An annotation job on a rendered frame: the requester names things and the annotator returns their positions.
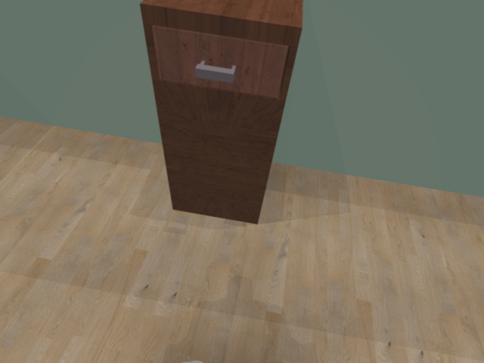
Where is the drawer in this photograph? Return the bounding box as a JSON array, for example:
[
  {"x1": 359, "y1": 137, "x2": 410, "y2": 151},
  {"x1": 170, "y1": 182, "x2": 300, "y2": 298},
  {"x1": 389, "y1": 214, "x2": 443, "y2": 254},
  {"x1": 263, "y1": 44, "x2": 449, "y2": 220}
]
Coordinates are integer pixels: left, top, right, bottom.
[{"x1": 152, "y1": 25, "x2": 289, "y2": 98}]

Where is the handle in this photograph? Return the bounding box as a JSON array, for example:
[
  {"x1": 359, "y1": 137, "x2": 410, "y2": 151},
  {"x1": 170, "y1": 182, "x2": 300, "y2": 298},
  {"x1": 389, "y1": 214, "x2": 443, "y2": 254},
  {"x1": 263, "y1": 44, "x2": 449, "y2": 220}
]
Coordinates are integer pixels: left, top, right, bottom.
[{"x1": 195, "y1": 60, "x2": 236, "y2": 83}]

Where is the cabinet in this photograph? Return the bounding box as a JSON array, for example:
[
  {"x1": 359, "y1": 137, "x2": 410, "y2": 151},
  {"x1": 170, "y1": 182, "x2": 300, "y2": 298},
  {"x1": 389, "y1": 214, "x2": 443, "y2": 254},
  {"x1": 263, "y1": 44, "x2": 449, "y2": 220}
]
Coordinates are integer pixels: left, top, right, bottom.
[{"x1": 140, "y1": 0, "x2": 303, "y2": 224}]

